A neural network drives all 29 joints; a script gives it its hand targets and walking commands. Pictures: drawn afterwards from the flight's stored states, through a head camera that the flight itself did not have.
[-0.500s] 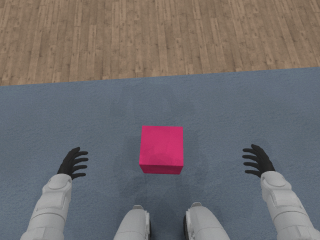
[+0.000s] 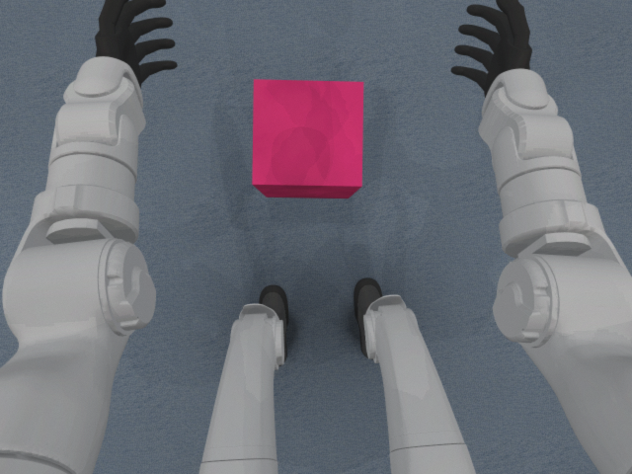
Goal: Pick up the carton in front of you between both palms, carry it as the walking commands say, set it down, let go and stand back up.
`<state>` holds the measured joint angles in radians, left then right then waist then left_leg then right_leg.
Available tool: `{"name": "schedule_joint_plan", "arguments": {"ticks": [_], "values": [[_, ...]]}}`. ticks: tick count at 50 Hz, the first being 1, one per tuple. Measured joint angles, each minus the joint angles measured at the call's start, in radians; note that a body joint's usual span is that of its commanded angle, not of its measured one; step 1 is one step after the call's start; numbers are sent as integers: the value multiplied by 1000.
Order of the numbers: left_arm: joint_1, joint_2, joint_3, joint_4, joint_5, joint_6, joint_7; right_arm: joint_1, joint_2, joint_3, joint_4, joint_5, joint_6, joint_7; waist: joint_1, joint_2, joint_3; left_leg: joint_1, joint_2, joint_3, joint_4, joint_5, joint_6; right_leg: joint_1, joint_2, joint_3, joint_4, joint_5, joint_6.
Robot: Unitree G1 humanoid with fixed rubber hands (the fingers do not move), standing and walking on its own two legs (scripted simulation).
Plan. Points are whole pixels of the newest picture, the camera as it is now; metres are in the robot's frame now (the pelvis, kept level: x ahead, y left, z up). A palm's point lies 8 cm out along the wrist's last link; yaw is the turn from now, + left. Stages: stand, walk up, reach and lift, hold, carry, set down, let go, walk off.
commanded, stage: reach and lift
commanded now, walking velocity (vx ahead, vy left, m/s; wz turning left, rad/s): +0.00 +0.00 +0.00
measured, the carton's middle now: (308, 147) +0.54 +0.00 -0.53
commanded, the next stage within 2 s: none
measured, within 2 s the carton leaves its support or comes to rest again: leaves its support in 1.92 s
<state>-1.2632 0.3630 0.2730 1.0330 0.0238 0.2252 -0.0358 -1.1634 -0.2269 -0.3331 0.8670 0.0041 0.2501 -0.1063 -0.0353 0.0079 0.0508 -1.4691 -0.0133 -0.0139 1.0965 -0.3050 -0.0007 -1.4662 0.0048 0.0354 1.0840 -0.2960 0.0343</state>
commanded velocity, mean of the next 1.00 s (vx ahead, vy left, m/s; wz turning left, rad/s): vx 0.00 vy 0.00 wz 0.00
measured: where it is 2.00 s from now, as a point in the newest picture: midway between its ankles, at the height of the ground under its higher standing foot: (323, 336)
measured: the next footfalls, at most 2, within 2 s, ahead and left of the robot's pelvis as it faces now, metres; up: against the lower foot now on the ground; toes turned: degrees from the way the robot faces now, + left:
none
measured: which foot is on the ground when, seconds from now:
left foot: down 0.00-1.00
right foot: down 0.00-1.00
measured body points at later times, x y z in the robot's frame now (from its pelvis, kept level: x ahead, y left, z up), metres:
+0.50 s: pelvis +0.02 +0.00 -0.12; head +0.37 +0.00 +0.16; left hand +0.56 +0.19 -0.28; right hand +0.54 -0.20 -0.28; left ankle +0.09 +0.12 -0.62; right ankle +0.09 -0.14 -0.62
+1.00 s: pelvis -0.02 +0.00 -0.27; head +0.36 +0.01 -0.05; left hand +0.56 +0.18 -0.46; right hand +0.54 -0.19 -0.47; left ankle +0.08 +0.12 -0.62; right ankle +0.09 -0.14 -0.62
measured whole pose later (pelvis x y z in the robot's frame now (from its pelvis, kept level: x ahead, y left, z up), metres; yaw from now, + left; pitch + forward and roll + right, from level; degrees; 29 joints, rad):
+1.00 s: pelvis -0.02 +0.00 -0.27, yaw -1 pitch +39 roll -2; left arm -1.59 0.46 0.03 1.21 -0.21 0.08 0.07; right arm -1.51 -0.32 -0.17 1.12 0.21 0.08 -0.14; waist -0.02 -0.01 0.39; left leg -2.26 -0.04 -0.04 2.17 -0.59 -0.02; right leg -2.25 0.06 0.03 2.14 -0.58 0.07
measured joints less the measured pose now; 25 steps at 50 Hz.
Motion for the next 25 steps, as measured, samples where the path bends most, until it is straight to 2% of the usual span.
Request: {"name": "schedule_joint_plan", "arguments": {"ticks": [6, 14, 20, 25], "values": [[-106, -7, 44, -7, 41, -31, -1, -101, 23, -54, -5, -42, -37, 2, -1, -6, 3, -89, -1, -5, 11, -4, -1, -87, 3, 0, 8, -3, 0], [-22, -68, 104, -28, 98, -107, 11, -23, 81, -104, -16, -96, -127, 17, 9, -1, -94, -235, -8, -28, 89, -51, -11, -228, 16, 1, 79, -49, 2], [24, -63, 78, -15, 65, -136, 35, 5, 85, -83, 3, -74, -153, 9, 10, 2, -145, -414, -18, -43, 290, -136, -21, -407, 31, 6, 280, -133, 6], [-6, -23, -1, -1, -19, -139, 60, -22, 39, -10, 32, 5, -152, -12, 9, 0, -110, -556, -27, -42, 497, -199, -26, -552, 41, 10, 492, -198, 11]]}}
